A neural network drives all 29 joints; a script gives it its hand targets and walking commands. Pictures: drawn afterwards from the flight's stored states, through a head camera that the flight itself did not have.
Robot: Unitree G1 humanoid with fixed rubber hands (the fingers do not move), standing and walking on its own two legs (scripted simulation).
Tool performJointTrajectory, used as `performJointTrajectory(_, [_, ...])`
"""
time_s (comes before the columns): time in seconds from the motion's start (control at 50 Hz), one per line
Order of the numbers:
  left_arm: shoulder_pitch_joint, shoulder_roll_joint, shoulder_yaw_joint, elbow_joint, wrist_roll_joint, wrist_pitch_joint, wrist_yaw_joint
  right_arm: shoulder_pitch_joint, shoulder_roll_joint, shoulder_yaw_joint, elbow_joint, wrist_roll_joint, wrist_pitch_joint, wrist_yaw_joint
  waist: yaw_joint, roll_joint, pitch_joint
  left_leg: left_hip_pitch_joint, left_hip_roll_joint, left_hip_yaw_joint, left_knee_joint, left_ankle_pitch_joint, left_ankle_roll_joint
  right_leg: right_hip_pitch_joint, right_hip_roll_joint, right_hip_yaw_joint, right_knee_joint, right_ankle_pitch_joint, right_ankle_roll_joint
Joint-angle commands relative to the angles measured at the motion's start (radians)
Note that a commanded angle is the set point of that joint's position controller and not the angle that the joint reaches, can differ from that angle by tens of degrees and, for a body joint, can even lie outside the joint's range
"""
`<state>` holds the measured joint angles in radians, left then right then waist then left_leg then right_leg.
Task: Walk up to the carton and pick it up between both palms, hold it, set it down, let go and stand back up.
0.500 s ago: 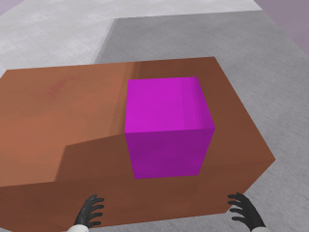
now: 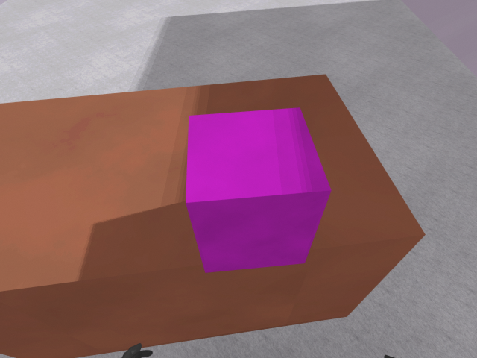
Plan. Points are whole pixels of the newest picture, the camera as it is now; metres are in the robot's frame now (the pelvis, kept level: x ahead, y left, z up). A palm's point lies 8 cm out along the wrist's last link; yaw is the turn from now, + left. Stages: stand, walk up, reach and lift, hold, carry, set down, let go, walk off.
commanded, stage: stand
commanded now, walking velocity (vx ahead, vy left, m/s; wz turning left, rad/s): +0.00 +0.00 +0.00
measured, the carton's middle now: (250, 194) +0.41 +0.00 +0.02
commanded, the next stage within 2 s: none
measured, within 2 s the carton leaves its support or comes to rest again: neither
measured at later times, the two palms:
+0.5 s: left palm out of the picture +0.05 +0.25 -0.13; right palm out of the picture +0.01 -0.21 -0.13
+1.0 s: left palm out of the picture +0.01 +0.23 -0.14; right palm out of the picture -0.01 -0.20 -0.14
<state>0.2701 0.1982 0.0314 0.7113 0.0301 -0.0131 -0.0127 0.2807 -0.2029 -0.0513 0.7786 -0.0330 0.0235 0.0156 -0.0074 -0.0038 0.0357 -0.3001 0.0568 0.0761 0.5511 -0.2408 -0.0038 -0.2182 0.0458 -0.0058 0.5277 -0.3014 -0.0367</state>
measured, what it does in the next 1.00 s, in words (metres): stands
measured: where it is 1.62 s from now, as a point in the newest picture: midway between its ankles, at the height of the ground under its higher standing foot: outside the picture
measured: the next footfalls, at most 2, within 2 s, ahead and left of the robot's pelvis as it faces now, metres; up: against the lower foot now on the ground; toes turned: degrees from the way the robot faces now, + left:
none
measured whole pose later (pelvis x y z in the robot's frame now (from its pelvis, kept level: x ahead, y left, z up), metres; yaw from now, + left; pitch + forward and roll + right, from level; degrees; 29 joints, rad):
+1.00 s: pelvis +0.00 +0.02 +0.01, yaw -2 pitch -2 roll +0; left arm 0.33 0.12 0.03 1.05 0.02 -0.02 0.04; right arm 0.32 -0.13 -0.05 1.07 -0.02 0.00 -0.03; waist -0.01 0.00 0.01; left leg -0.21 0.03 0.12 0.44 -0.20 0.03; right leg -0.15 0.02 0.04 0.44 -0.26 0.00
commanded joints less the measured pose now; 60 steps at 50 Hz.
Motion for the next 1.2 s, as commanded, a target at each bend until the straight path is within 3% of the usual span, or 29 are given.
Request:
performJointTrajectory(0.0, [0.02,0.104,0.03,-0.058,-0.012,-0.018,0.011,0.019,-0.123,-0.033,-0.054,-0.008,-0.013,-0.013,0.001,-0.003,-0.096,0.152,0.045,-0.055,-0.06,0.128,0.026,-0.109,-0.115,0.135,-0.139,0.183,-0.033])
performJointTrajectory(0.08, [0.028,0.115,0.03,-0.034,-0.004,-0.011,0.017,0.056,-0.111,-0.033,-0.02,-0.005,-0.016,-0.021,-0.004,0.049,0.0,0.074,0.045,-0.068,-0.099,0.07,0.042,-0.127,-0.121,0.148,-0.169,0.094,-0.038])
performJointTrajectory(0.12, [0.052,0.1,0.027,0.0,-0.005,-0.014,0.016,0.037,-0.114,-0.032,-0.022,-0.001,-0.018,-0.025,0.011,0.027,0.026,0.049,0.047,-0.078,-0.127,0.043,0.037,-0.122,-0.101,0.135,-0.162,0.085,-0.026])
performJointTrajectory(0.22, [0.044,0.098,0.034,0.028,-0.004,-0.017,0.026,0.102,-0.064,-0.019,0.044,0.006,-0.028,-0.025,-0.01,-0.029,0.034,0.119,0.036,-0.059,-0.109,0.06,0.028,-0.177,-0.121,0.159,-0.215,0.025,-0.025])
performJointTrajectory(0.24, [0.058,0.074,0.029,0.036,-0.009,-0.022,0.026,0.087,-0.055,-0.023,0.044,-0.001,-0.028,-0.029,0.002,-0.005,-0.01,0.121,0.048,-0.069,-0.128,0.054,0.039,-0.146,-0.101,0.15,-0.204,0.022,-0.031])
performJointTrajectory(0.26, [0.042,0.08,0.027,0.046,-0.007,-0.023,0.025,0.098,-0.073,-0.028,0.06,0.007,-0.026,-0.026,-0.012,0.062,-0.004,0.143,0.057,-0.061,-0.124,0.07,0.037,-0.159,-0.103,0.15,-0.201,0.073,-0.032])
performJointTrajectory(0.28, [0.058,0.097,0.029,0.054,-0.005,-0.025,0.029,0.099,-0.064,-0.019,0.05,0.002,-0.033,-0.028,-0.005,-0.014,-0.009,0.114,0.064,-0.084,-0.14,0.08,0.041,-0.107,-0.098,0.134,-0.174,0.097,-0.028])
performJointTrajectory(0.32, [0.069,0.065,0.025,0.06,0.003,-0.028,0.029,0.079,-0.086,-0.027,0.069,-0.005,-0.034,-0.039,0.013,0.087,0.048,0.028,0.074,-0.098,-0.187,0.059,0.051,-0.072,-0.104,0.127,-0.165,0.138,-0.027])
performJointTrajectory(0.34, [0.092,0.054,0.022,0.09,-0.002,-0.028,0.032,0.081,-0.071,-0.025,0.076,-0.001,-0.031,-0.042,0.01,-0.006,0.082,0.047,0.073,-0.085,-0.17,0.058,0.038,-0.086,-0.095,0.128,-0.17,0.137,-0.018])
performJointTrajectory(0.4, [0.127,0.059,0.023,0.12,-0.012,-0.033,0.04,0.095,-0.073,-0.025,0.093,0.004,-0.044,-0.037,0.015,0.035,-0.068,0.119,0.063,-0.09,-0.161,0.118,0.057,-0.014,-0.108,0.115,-0.154,0.195,-0.022])
performJointTrajectory(0.42, [0.096,0.058,0.023,0.127,-0.006,-0.03,0.043,0.093,-0.069,-0.026,0.122,0.011,-0.037,-0.037,0.004,-0.01,-0.043,0.119,0.062,-0.091,-0.174,0.083,0.053,-0.027,-0.107,0.119,-0.169,0.154,-0.024])
performJointTrajectory(0.44, [0.089,0.08,0.033,0.13,-0.017,-0.03,0.038,0.074,-0.091,-0.027,0.112,0.008,-0.037,-0.035,0.007,0.007,-0.069,0.152,0.057,-0.076,-0.158,0.101,0.048,-0.047,-0.107,0.129,-0.176,0.169,-0.025])
performJointTrajectory(0.46, [0.082,0.048,0.023,0.143,-0.012,-0.026,0.04,0.082,-0.087,-0.034,0.112,0.001,-0.034,-0.039,-0.004,-0.022,-0.002,0.144,0.061,-0.068,-0.159,0.084,0.044,-0.103,-0.105,0.131,-0.183,0.128,-0.025])
performJointTrajectory(0.52, [0.072,0.051,0.022,0.156,-0.01,-0.014,0.044,0.105,-0.065,-0.027,0.146,0.01,-0.031,-0.043,-0.006,0.022,-0.011,0.11,0.083,-0.118,-0.207,0.039,0.066,-0.056,-0.089,0.105,-0.153,0.129,-0.011])
performJointTrajectory(0.66, [0.115,0.032,0.016,0.227,-0.01,-0.009,0.05,0.105,-0.042,-0.023,0.195,0.01,-0.022,-0.049,-0.002,0.018,0.05,0.099,0.068,-0.103,-0.22,0.018,0.061,-0.076,-0.099,0.118,-0.175,0.134,-0.008])
performJointTrajectory(0.86, [0.117,0.015,0.009,0.296,-0.014,-0.012,0.054,0.102,-0.028,-0.018,0.25,0.012,-0.022,-0.05,-0.005,-0.001,0.06,0.136,0.056,-0.088,-0.212,0.027,0.052,-0.089,-0.105,0.125,-0.205,0.114,-0.008])
performJointTrajectory(0.9, [0.146,0.003,0.01,0.323,-0.017,-0.02,0.057,0.105,-0.041,-0.018,0.267,0.003,-0.029,-0.042,0.001,-0.041,0.022,0.186,0.059,-0.061,-0.192,0.086,0.046,-0.067,-0.106,0.129,-0.216,0.136,-0.003])
performJointTrajectory(0.92, [0.127,0.009,0.003,0.331,-0.015,-0.021,0.062,0.119,-0.026,-0.015,0.271,0.008,-0.029,-0.048,-0.023,0.038,0.026,0.201,0.051,-0.053,-0.193,0.089,0.041,-0.093,-0.12,0.132,-0.224,0.14,-0.009])
performJointTrajectory(0.94, [0.099,0.038,0.013,0.325,-0.013,-0.016,0.06,0.14,0.017,-0.004,0.292,0.012,-0.031,-0.053,-0.029,-0.021,0.023,0.222,0.058,-0.054,-0.192,0.121,0.041,-0.093,-0.115,0.129,-0.217,0.149,-0.01])
performJointTrajectory(0.96, [0.105,-0.009,0.008,0.328,-0.026,-0.012,0.059,0.108,-0.021,-0.007,0.279,0.006,-0.028,-0.052,-0.007,-0.004,0.106,0.153,0.067,-0.079,-0.207,0.085,0.046,-0.115,-0.11,0.123,-0.223,0.118,-0.006])
performJointTrajectory(0.98, [0.125,-0.013,0.004,0.338,-0.025,-0.014,0.058,0.109,0.005,-0.005,0.281,0.006,-0.027,-0.057,-0.003,-0.013,0.064,0.171,0.06,-0.081,-0.212,0.095,0.052,-0.071,-0.104,0.122,-0.208,0.13,-0.008])
performJointTrajectory(1.0, [0.106,-0.04,-0.008,0.347,-0.013,-0.012,0.062,0.118,-0.031,-0.015,0.293,0.003,-0.022,-0.058,-0.015,0.032,0.065,0.141,0.065,-0.079,-0.227,0.063,0.051,-0.065,-0.112,0.122,-0.21,0.14,-0.011])
performJointTrajectory(1.02, [0.09,-0.003,-0.002,0.347,-0.01,-0.011,0.064,0.135,-0.017,-0.003,0.299,0.005,-0.022,-0.059,-0.026,0.024,0.079,0.147,0.051,-0.072,-0.22,0.096,0.045,-0.051,-0.115,0.122,-0.21,0.174,-0.001])
performJointTrajectory(1.04, [0.122,0.009,0.003,0.35,-0.017,-0.017,0.059,0.118,-0.002,0.003,0.301,0.008,-0.023,-0.058,0.001,-0.001,0.065,0.132,0.062,-0.073,-0.201,0.108,0.05,-0.045,-0.115,0.117,-0.212,0.18,-0.001])
performJointTrajectory(1.06, [0.149,-0.013,-0.004,0.38,-0.013,-0.015,0.061,0.118,0.013,0.004,0.302,0.013,-0.025,-0.054,-0.003,-0.047,0.049,0.183,0.055,-0.058,-0.192,0.09,0.048,-0.057,-0.107,0.113,-0.226,0.169,0.007])
performJointTrajectory(1.08, [0.135,0.0,0.003,0.388,-0.015,-0.012,0.062,0.125,-0.007,0.002,0.307,0.007,-0.028,-0.05,-0.015,-0.049,0.052,0.176,0.049,-0.049,-0.185,0.106,0.049,-0.041,-0.11,0.132,-0.23,0.166,-0.003])
performJointTrajectory(1.12, [0.133,-0.013,0.001,0.385,-0.018,-0.011,0.059,0.152,0.031,0.01,0.325,0.011,-0.028,-0.055,-0.012,0.029,0.043,0.18,0.055,-0.055,-0.199,0.111,0.042,-0.017,-0.117,0.133,-0.222,0.172,-0.008])
performJointTrajectory(1.16, [0.107,-0.045,-0.013,0.381,-0.026,0.0,0.055,0.143,0.031,0.014,0.325,0.013,-0.029,-0.056,-0.01,0.039,0.114,0.12,0.052,-0.063,-0.219,0.055,0.031,-0.05,-0.108,0.123,-0.21,0.14,-0.004])
performJointTrajectory(1.18, [0.124,-0.019,-0.007,0.393,-0.015,-0.001,0.057,0.142,0.04,0.023,0.332,0.018,-0.024,-0.056,0.001,0.0,0.117,0.096,0.062,-0.074,-0.227,0.024,0.038,-0.031,-0.109,0.107,-0.22,0.128,-0.004])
